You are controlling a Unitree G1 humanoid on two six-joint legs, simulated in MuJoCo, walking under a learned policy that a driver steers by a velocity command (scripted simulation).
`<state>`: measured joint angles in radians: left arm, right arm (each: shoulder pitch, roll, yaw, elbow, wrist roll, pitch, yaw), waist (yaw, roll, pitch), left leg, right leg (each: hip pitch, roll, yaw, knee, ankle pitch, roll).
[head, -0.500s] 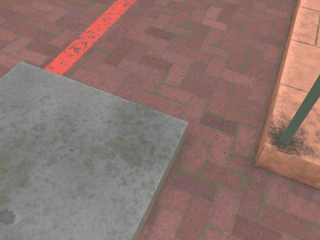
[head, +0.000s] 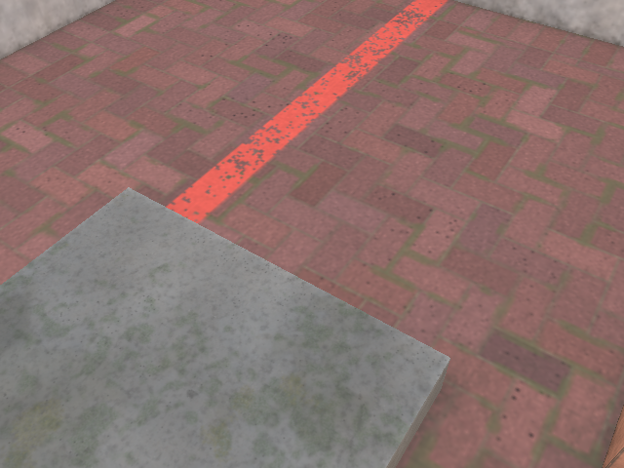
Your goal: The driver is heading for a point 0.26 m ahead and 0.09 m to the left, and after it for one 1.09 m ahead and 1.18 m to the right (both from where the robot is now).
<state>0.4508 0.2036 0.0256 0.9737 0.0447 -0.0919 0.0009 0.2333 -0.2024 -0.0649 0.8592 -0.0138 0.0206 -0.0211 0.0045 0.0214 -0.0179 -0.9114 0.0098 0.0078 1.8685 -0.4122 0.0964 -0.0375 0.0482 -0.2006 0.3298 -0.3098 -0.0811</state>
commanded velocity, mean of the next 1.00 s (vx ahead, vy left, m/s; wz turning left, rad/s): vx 0.47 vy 0.00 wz -0.28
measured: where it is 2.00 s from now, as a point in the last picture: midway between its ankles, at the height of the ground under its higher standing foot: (335, 340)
